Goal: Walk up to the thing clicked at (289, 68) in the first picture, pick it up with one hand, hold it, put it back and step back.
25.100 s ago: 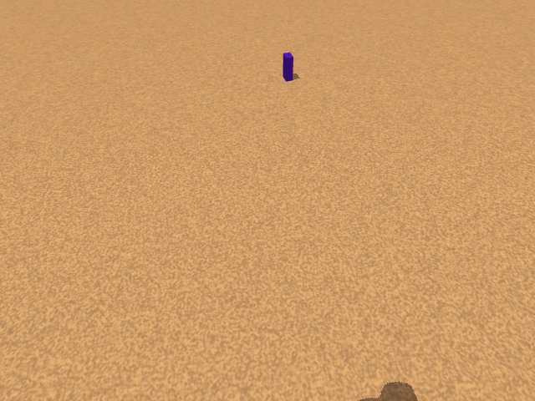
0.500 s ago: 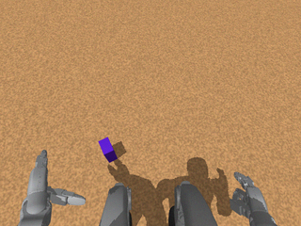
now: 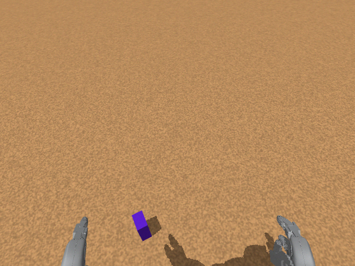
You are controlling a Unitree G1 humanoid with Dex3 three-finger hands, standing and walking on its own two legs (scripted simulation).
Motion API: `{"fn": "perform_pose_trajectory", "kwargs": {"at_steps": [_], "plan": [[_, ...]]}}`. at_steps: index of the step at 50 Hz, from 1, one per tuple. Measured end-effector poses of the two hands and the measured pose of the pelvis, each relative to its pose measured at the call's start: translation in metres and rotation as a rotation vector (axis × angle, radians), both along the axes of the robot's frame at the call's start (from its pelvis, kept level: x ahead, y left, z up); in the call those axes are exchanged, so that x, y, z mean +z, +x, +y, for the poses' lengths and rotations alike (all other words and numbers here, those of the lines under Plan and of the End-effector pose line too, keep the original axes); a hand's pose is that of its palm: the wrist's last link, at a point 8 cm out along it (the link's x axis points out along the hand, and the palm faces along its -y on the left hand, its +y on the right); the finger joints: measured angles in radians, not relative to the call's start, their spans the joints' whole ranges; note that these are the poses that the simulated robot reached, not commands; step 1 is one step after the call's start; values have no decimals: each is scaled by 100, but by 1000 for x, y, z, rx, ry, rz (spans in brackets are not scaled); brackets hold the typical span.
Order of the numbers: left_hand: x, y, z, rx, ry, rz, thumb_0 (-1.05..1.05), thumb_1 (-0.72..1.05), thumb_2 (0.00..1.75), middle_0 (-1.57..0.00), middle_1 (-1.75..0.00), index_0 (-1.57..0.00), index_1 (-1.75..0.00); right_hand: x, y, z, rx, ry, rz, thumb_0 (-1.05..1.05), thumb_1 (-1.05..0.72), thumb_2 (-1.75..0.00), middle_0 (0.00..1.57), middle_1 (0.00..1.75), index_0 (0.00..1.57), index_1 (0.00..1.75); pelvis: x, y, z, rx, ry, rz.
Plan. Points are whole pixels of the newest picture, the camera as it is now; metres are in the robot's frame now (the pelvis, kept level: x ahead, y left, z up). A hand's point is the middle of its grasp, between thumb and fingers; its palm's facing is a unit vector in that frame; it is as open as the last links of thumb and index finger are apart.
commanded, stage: home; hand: left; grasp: from the side
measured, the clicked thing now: (142, 226) +0.42 +0.21 -0.63
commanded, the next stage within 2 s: stand in 1.60 s
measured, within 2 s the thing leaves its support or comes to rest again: neither
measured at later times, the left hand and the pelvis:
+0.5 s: hand (108, 263) +0.16 +0.17 -0.05, palm faces +0.10 -0.95 -0.30, open 17.4 cm; pelvis +0.00 -0.01 +0.01, yaw +0 degrees
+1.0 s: hand (109, 263) +0.16 +0.17 -0.05, palm faces +0.10 -0.95 -0.29, open 17.4 cm; pelvis +0.00 -0.01 +0.01, yaw +0 degrees
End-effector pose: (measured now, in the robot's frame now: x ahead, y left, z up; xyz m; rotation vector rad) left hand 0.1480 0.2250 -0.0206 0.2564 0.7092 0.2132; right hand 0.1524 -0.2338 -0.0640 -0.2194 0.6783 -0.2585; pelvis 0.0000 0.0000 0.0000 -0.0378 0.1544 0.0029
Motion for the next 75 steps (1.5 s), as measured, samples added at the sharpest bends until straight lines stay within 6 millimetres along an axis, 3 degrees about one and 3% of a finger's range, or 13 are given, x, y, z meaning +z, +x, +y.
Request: {"fn": "perform_pose_trajectory", "kwargs": {"at_steps": [7, 24, 38, 75], "plan": [[-4, -8, -1, 16, -6, 33, -1, -52, 7, -6, -6, -6, -6, 5, 6, -4, 33, -15, -18, 1, -90, -90, 21, 30, 20, 30, 3, -3, -4, 4, 5, -14], [-2, -4, -9, 2, -9, 29, -1, -52, 7, -6, -6, -6, -6, 1, -11, -13, 13, -8, 18, 1, -90, -90, 21, 30, 20, 30, 6, -4, -10, 2, 10, -28], [-2, -4, -11, 0, -11, 33, -1, -52, 7, -6, -6, -6, -6, 1, -9, -15, 14, -7, 11, 1, -90, -90, 21, 30, 20, 30, 7, -4, -12, 1, 13, -30], [-3, -2, -3, 0, -20, 33, -1, -52, 7, -6, -6, -6, -6, 3, -6, -6, 17, -15, 10, 1, -90, -90, 21, 30, 20, 30, 8, -1, -4, -1, 7, -31]]}}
